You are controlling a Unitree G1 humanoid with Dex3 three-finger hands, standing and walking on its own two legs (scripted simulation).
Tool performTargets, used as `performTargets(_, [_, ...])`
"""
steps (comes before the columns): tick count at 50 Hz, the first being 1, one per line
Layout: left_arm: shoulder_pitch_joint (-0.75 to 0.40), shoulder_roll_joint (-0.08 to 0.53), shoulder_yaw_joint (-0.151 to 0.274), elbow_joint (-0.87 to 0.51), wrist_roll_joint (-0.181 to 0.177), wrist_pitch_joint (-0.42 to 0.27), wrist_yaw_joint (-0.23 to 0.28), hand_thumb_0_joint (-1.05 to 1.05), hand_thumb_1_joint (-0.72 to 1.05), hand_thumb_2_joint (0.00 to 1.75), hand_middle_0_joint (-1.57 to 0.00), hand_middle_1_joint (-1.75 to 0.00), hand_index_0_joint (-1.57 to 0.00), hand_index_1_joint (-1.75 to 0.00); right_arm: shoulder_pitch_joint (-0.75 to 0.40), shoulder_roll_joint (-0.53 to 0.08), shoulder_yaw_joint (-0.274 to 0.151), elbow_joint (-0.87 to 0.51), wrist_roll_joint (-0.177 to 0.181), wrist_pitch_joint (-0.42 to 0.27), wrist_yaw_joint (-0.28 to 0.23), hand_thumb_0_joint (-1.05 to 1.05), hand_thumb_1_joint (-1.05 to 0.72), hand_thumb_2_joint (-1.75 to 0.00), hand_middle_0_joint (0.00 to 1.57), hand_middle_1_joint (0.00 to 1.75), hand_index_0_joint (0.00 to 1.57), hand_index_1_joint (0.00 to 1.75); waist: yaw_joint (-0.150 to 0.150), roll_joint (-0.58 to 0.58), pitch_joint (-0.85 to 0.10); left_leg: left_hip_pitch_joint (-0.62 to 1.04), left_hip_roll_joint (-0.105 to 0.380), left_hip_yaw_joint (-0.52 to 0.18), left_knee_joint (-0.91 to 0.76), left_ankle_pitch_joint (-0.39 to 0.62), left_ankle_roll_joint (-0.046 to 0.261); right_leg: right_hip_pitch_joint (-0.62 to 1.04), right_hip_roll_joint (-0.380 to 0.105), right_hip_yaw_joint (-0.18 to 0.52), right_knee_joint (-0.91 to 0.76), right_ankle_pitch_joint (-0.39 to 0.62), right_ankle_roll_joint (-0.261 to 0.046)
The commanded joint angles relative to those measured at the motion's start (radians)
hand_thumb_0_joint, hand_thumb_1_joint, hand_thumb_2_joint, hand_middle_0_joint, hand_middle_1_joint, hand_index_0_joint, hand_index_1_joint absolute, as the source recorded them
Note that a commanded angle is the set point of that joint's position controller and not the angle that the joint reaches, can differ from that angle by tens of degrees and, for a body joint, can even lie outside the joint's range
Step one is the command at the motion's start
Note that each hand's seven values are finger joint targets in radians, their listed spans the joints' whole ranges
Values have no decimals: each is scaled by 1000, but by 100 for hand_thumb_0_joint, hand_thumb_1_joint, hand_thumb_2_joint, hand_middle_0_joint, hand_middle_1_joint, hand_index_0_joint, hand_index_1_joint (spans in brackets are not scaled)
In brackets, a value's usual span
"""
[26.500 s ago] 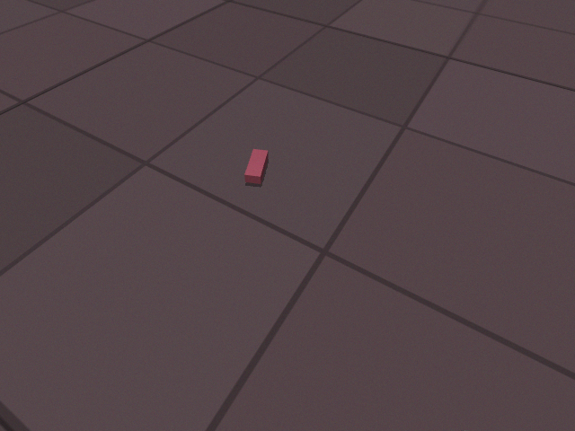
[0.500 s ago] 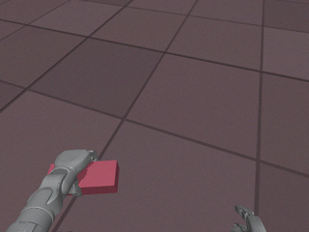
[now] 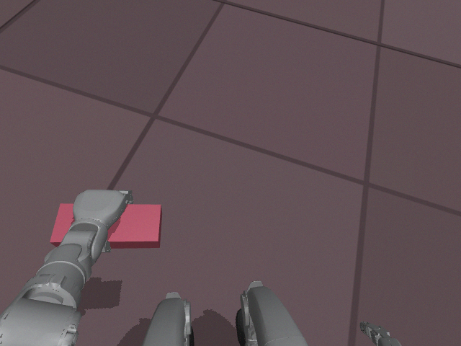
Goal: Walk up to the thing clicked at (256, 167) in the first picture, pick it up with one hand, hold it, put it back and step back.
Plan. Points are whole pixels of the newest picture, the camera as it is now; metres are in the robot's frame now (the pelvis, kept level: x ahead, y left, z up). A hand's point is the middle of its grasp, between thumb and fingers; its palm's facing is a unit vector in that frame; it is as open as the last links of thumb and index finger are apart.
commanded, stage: crouch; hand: left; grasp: from above
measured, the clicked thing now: (111, 226) +0.37 +0.21 -0.15
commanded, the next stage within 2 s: lower in 1.38 s
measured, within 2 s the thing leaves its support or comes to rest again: neither
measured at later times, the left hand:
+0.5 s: hand (138, 229) +0.42 +0.20 -0.35, palm faces -0.47 +0.04 -0.88, open 10.9 cm
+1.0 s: hand (145, 231) +0.44 +0.20 -0.45, palm faces -0.48 +0.01 -0.88, open 10.8 cm
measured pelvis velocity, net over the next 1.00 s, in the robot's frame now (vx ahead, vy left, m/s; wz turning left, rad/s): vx -0.03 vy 0.00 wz -0.05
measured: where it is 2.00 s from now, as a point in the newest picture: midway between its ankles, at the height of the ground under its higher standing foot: outside the picture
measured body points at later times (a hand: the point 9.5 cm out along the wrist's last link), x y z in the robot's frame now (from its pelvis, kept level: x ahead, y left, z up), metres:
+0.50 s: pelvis -0.03 +0.00 -0.18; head +0.19 +0.03 +0.21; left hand +0.44 +0.20 -0.29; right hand +0.01 -0.27 -0.31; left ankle +0.04 +0.11 -0.63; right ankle +0.06 -0.12 -0.63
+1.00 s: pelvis -0.03 +0.00 -0.27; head +0.22 +0.03 +0.10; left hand +0.46 +0.20 -0.40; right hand -0.02 -0.28 -0.38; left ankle +0.04 +0.11 -0.63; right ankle +0.06 -0.12 -0.63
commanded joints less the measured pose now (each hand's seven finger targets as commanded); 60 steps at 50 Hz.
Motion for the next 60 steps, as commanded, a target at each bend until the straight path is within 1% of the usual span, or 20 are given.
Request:
performTargets(1, [-424, 229, 98, -142, -21, 28, 88, 0, 60, 89, -98, -68, -98, -69, 107, -164, -58, -60, -9, -41, -17, 0, -89, -90, 20, 30, 20, 30, -15, 87, -542, 102, -15, -13, 24, 184, 3, 33, 6, 8, 36, 156, -45])
performTargets(6, [-491, 254, 107, -124, -35, 42, 75, 0, 63, 93, -99, -74, -99, -74, 112, -168, -55, -54, -24, -59, -21, 0, -89, -90, 20, 30, 20, 30, -40, 127, -596, -21, -14, -28, 125, 92, -6, -138, -2, -6, 158, 61, -49])
performTargets(9, [-540, 320, 135, -108, -22, 35, 72, 0, 62, 94, -99, -74, -99, -75, 120, -177, -52, -55, -24, -66, -18, 0, -89, -90, 20, 30, 20, 30, -41, 135, -627, -92, -19, -29, 179, 2, -4, -207, -4, -14, 216, -11, -48])
performTargets(12, [-617, 298, 123, -89, -17, 14, 64, 0, 62, 96, -100, -73, -99, -74, 131, -187, -45, -34, -35, -80, -8, 0, -89, -90, 20, 30, 20, 30, -87, 148, -649, -140, -14, -58, 243, -20, -8, -323, -9, -26, 295, -31, -47])
performTargets(17, [-694, 361, 160, -71, 5, -24, 83, 0, 63, 90, -99, -68, -99, -69, 148, -194, -32, -14, -50, -98, 18, 0, -89, -90, 20, 30, 20, 30, -101, 193, -694, -214, -21, -69, 345, -13, -10, -435, -16, -38, 397, -39, -50])
performTargets(20, [-712, 352, 159, -28, 16, -33, 98, 0, 66, 88, -99, -70, -101, -69, 153, -186, -20, -15, -58, -109, 37, 0, -89, -90, 20, 30, 20, 30, -117, 201, -722, -274, -28, -46, 411, -12, -4, -454, -17, -35, 435, -26, -47])
performTargets(23, [-775, 400, 198, -70, 30, -42, 116, 0, 67, 90, -101, -68, -102, -68, 175, -189, -19, -6, -74, -116, 58, 0, -89, -90, 20, 30, 20, 30, -119, 268, -788, -236, -25, -49, 470, 71, -11, -501, -24, -40, 493, 20, -49])
performTargets(25, [-731, 353, 171, 31, 45, -37, 117, 0, 67, 87, -101, -67, -102, -66, 173, -194, -16, -2, -79, -118, 69, 0, -89, -90, 20, 30, 20, 30, -139, 256, -765, -265, -25, -49, 505, 92, -13, -534, -25, -44, 520, 40, -47])
performTargets(29, [-777, 466, 241, -4, 59, -50, 127, 0, 68, 90, -101, -71, -102, -70, 200, -191, -6, -1, -92, -116, 93, 0, -89, -90, 20, 30, 20, 30, -133, 282, -812, -327, -32, -20, 585, 163, -4, -485, -24, -36, 570, 123, -44])
performTargets(30, [-709, 408, 217, 78, 55, -40, 124, 0, 69, 91, -103, -69, -104, -69, 185, -186, -3, -14, -95, -116, 100, 0, -89, -90, 20, 30, 20, 30, -132, 269, -796, -326, -32, -22, 597, 173, -4, -499, -24, -39, 579, 127, -44])
performTargets(32, [-809, 464, 242, -4, 63, -59, 130, 0, 69, 93, -103, -71, -103, -71, 198, -185, -7, -2, -98, -112, 106, 0, -90, -90, 20, 30, 20, 30, -148, 284, -811, -353, -31, -16, 630, 151, 2, -510, -17, -39, 596, 122, -43])
performTargets(33, [-738, 407, 210, 100, 62, -52, 123, 0, 70, 90, -102, -72, -104, -71, 182, -183, 1, -14, -97, -113, 111, 0, -90, -90, 20, 30, 20, 30, -152, 269, -760, -398, -32, -14, 636, 132, 1, -529, -18, -41, 606, 110, -43])
performTargets(38, [-794, 451, 230, 60, 58, -65, 125, 0, 71, 93, -102, -74, -104, -73, 186, -190, -2, -7, -104, -113, 125, 0, -89, -90, 20, 30, 20, 30, -156, 293, -768, -431, -30, -15, 681, 123, 4, -560, -9, -51, 654, 100, -44])
performTargets(40, [-759, 390, 194, 133, 60, -64, 119, 0, 68, 89, -99, -75, -101, -73, 185, -190, 2, -7, -104, -112, 130, 0, -90, -90, 20, 30, 20, 30, -171, 269, -719, -453, -29, -18, 692, 104, 5, -595, -8, -59, 662, 85, -43])
performTargets(44, [-851, 471, 231, 58, 64, -82, 126, 0, 67, 90, -98, -75, -100, -73, 198, -200, 0, 5, -112, -109, 133, 0, -90, -90, 20, 30, 20, 30, -173, 295, -761, -482, -30, -11, 732, 97, 7, -589, -4, -59, 697, 89, -41])
performTargets(49, [-851, 452, 220, 138, 80, -82, 136, 0, 64, 88, -97, -73, -99, -71, 199, -221, 6, 13, -118, -114, 141, 0, -90, -90, 20, 30, 20, 30, -192, 320, -719, -479, -23, -31, 747, 85, -5, -696, -9, -74, 744, 58, -46])
performTargets(50, [-880, 505, 245, 118, 91, -87, 140, 0, 64, 87, -96, -73, -98, -71, 203, -230, 6, 18, -118, -114, 141, 0, -90, -90, 20, 30, 20, 30, -193, 335, -727, -479, -22, -34, 752, 79, -6, -708, -10, -76, 756, 52, -47])
performTargets(53, [-912, 536, 259, 105, 102, -92, 151, 0, 65, 92, -98, -74, -99, -73, 210, -235, 9, 25, -122, -110, 146, 0, -90, -90, 20, 30, 20, 30, -191, 355, -740, -488, -23, -34, 768, 66, -7, -718, -6, -81, 780, 46, -49])
performTargets(55, [-870, 489, 235, 171, 104, -87, 154, 0, 67, 93, -99, -76, -101, -75, 204, -225, 19, 16, -124, -113, 149, 0, -90, -90, 20, 30, 20, 30, -202, 323, -698, -531, -25, -25, 786, 36, 1, -721, -5, -83, 775, 32, -46])
performTargets(60, [-936, 550, 246, 163, 100, -81, 157, 0, 66, 93, -99, -76, -100, -75, 207, -244, 38, 17, -125, -121, 149, 0, -90, -90, 20, 30, 20, 30, -215, 326, -686, -586, -27, -20, 816, 2, 10, -723, -4, -88, 793, 19, -42])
